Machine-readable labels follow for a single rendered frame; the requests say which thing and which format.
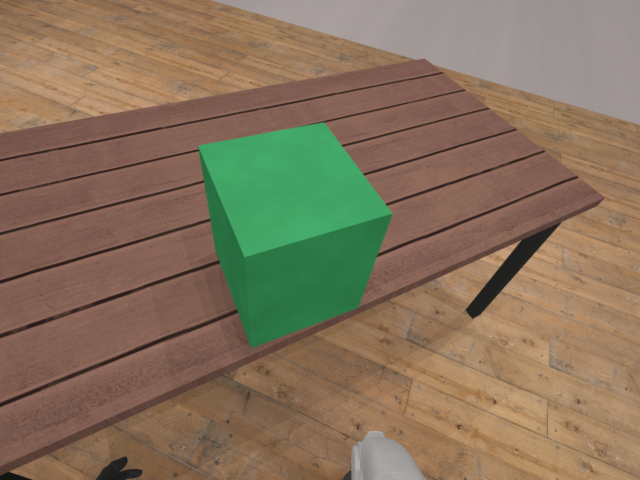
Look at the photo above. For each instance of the robot right thigh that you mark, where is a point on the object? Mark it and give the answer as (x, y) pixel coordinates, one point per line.
(377, 458)

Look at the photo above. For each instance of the table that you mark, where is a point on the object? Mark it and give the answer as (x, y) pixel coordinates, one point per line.
(112, 296)

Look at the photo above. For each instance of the right robot shin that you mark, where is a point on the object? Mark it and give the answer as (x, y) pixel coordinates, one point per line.
(374, 434)

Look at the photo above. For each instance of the robot left hand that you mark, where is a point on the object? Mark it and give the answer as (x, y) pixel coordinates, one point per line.
(111, 472)

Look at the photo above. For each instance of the carton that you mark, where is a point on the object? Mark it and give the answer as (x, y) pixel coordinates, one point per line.
(297, 227)

